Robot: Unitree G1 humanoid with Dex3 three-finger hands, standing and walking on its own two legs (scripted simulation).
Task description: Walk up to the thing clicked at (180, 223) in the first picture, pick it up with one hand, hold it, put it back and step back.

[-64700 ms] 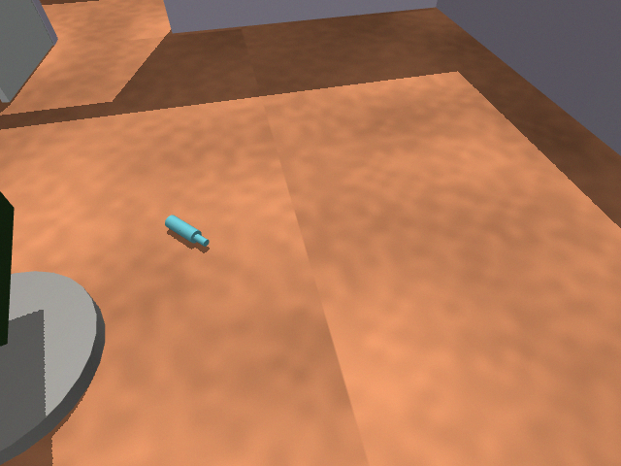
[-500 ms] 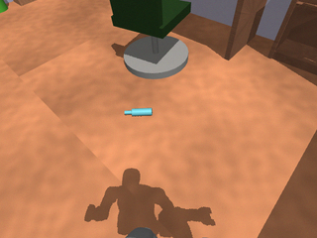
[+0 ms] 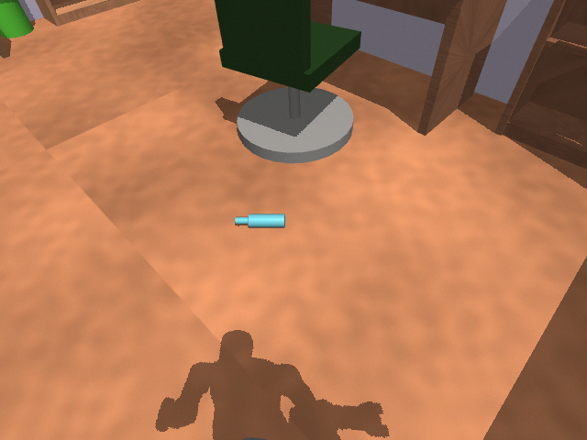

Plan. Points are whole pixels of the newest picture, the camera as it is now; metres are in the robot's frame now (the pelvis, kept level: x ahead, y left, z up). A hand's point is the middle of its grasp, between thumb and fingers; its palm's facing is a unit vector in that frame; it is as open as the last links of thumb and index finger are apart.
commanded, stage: step back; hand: left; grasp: from above
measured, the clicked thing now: (260, 220) +1.10 +0.26 -0.74
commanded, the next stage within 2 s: stand in 0.68 s
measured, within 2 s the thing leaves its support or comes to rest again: neither
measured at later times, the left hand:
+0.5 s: hand (127, 439) +0.15 +0.28 -0.14, palm faces -0.02 -0.93 -0.36, open 7.4 cm
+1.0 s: hand out of the picture +0.13 +0.27 -0.14, palm faces -0.08 -0.94 -0.33, open 7.4 cm
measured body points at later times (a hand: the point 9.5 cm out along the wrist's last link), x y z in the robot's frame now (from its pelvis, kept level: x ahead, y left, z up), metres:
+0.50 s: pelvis +0.04 +0.03 +0.01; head +0.07 +0.03 +0.46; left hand +0.15 +0.33 -0.12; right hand +0.17 -0.26 -0.12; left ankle +0.07 +0.15 -0.73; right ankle +0.03 -0.11 -0.73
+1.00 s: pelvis +0.04 +0.03 +0.02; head +0.05 +0.03 +0.47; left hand +0.14 +0.32 -0.12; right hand +0.11 -0.28 -0.11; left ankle +0.07 +0.15 -0.73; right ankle +0.03 -0.11 -0.73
